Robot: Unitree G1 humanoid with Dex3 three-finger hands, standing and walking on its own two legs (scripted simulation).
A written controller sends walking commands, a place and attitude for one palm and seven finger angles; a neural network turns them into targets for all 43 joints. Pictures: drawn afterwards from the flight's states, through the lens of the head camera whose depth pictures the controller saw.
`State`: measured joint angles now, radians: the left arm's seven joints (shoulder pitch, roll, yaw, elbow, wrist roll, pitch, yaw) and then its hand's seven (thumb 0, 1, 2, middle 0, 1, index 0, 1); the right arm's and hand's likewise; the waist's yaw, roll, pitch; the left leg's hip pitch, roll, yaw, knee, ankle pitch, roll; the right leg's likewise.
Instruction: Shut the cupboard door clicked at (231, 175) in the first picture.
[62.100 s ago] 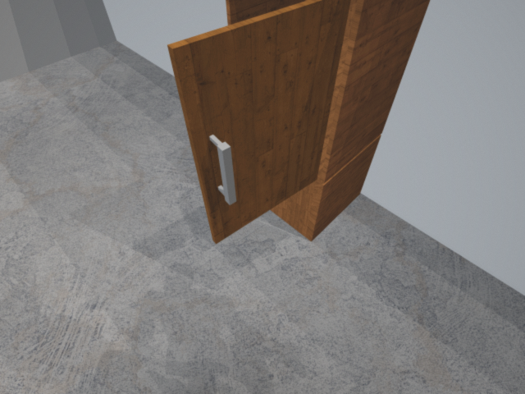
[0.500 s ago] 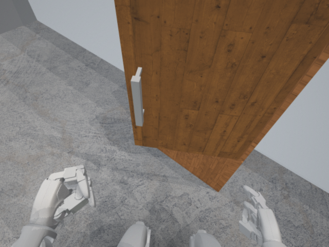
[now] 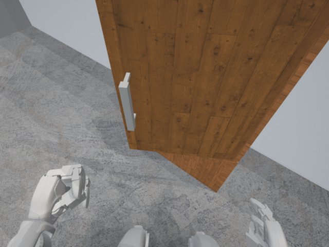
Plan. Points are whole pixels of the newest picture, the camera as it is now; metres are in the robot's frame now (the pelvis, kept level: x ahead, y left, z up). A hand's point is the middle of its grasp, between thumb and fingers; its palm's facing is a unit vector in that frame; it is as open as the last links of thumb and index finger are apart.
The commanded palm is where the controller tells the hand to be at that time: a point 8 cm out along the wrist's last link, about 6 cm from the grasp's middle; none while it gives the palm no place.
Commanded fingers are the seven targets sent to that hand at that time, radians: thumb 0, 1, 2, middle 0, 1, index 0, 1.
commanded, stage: raise the hand and make a fist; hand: left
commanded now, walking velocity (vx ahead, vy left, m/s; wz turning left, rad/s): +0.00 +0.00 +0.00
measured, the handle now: (129, 103) +0.47 +0.13 +0.06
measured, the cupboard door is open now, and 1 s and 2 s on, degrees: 30 30 30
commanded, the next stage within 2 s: bring the fist close to the handle in 0.16 s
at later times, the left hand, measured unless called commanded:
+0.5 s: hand (101, 181) +0.25 +0.15 +0.06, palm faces -0.11 -0.99 -0.02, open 3.1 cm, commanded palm +0.24 +0.21 +0.06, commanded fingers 0.00 0.90 0.90 -1.30 -1.50 -1.30 -1.50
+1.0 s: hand (125, 149) +0.33 +0.12 +0.06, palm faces -0.11 -0.99 -0.01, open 3.1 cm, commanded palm +0.32 +0.17 +0.06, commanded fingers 0.00 0.90 0.90 -1.30 -1.50 -1.30 -1.50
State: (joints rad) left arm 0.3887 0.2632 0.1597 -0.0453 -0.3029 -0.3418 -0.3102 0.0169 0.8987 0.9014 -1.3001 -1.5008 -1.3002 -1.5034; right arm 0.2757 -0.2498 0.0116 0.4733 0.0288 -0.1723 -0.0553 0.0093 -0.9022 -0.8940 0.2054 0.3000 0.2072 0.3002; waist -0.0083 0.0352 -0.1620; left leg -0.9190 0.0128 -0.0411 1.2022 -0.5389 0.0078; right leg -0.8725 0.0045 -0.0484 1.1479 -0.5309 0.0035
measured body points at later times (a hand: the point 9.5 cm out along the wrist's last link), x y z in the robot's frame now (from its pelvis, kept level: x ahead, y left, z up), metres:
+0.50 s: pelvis +0.00 +0.00 -0.01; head +0.05 +0.00 +0.44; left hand +0.25 +0.21 +0.06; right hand +0.18 -0.24 -0.08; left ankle +0.03 +0.11 -0.64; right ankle +0.02 -0.13 -0.64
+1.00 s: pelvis +0.00 +0.00 +0.01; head +0.07 +0.00 +0.45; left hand +0.33 +0.17 +0.06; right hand +0.15 -0.25 -0.09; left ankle +0.03 +0.11 -0.64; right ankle +0.02 -0.13 -0.64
